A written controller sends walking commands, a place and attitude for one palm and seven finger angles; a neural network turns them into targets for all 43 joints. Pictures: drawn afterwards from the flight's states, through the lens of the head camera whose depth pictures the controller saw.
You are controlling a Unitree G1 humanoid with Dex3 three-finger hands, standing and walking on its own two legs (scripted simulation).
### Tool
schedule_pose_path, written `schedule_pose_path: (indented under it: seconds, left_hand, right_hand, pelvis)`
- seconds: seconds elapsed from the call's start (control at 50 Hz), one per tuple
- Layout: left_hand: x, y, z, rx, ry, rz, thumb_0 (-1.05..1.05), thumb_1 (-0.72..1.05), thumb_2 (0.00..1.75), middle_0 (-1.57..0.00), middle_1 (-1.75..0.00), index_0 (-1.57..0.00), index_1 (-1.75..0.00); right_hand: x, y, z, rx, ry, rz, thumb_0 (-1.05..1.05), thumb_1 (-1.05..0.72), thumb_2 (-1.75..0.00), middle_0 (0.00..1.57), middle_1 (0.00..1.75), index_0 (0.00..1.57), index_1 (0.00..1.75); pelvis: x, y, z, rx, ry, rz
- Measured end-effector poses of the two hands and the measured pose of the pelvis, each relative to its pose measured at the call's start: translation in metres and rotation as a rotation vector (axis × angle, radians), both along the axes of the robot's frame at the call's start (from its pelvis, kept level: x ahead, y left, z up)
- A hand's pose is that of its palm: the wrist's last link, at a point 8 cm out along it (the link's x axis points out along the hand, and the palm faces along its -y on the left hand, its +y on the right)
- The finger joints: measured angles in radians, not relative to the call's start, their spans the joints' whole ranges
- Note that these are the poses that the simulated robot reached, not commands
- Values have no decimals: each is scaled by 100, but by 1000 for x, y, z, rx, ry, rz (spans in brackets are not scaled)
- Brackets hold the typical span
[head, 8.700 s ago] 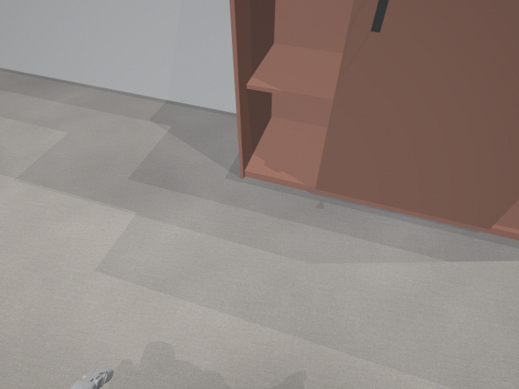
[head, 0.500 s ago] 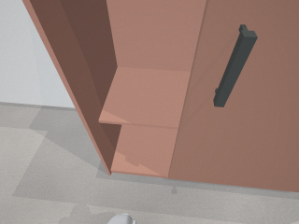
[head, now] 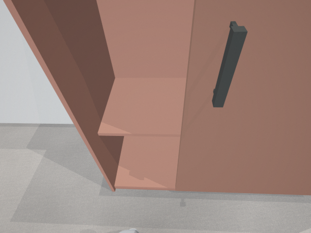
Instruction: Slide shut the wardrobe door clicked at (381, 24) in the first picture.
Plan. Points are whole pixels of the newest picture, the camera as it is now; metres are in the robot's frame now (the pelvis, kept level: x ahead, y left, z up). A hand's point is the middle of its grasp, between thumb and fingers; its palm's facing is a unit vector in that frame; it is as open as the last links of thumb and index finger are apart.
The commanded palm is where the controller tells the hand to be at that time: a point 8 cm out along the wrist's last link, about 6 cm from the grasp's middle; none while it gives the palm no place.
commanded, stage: come to a stop and stand still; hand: right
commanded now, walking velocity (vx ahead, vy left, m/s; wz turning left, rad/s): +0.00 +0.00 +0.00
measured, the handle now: (224, 68) +0.46 -0.15 +0.20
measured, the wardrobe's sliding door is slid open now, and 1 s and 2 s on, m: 0.39 0.39 0.39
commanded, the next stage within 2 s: look again from close up in 1.56 s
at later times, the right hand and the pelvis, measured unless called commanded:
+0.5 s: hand out of the picture -0.07 -0.14 -0.16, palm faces +0.04 +0.99 -0.14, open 7.4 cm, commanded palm none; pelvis -0.04 +0.01 +0.02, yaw +1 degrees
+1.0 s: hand out of the picture -0.02 -0.18 -0.17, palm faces +0.00 +0.98 -0.19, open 7.4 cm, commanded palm none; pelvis -0.03 -0.02 +0.01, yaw +1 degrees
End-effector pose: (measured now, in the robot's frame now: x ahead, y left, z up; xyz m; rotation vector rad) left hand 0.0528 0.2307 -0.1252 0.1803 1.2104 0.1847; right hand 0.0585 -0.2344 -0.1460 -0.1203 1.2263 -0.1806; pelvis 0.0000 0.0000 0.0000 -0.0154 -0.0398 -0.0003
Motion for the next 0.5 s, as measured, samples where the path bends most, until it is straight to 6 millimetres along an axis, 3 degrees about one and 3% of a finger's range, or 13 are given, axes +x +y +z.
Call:
schedule_pose_path:
  seconds: [0.14,0.28,0.38,0.5]
  left_hand:
    - [-27,-16,2,-22,62,-11,1,94,90,-20,-30,-20,-30]
    - [-52,-12,-13,-66,93,19,1,94,90,-20,-30,-20,-30]
    - [-78,-11,-13,-86,140,33,1,94,90,-20,-30,-20,-30]
    - [-108,-14,-9,-92,197,44,1,92,90,-20,-30,-20,-30]
  right_hand:
    - [-64,-7,9,3,125,-35,0,-91,-90,20,30,20,30]
    - [-120,12,20,-11,248,-34,0,-91,-90,20,30,19,30]
    - [-138,29,22,15,257,-21,0,-90,-90,20,30,20,30]
    - [-135,44,15,59,229,-5,0,-90,-90,20,30,20,30]
  pelvis:
    - [-10,-9,11,-15,23,12]
    - [-25,-6,11,-9,27,16]
    - [-32,0,15,5,8,10]
    - [-39,6,16,11,-4,11]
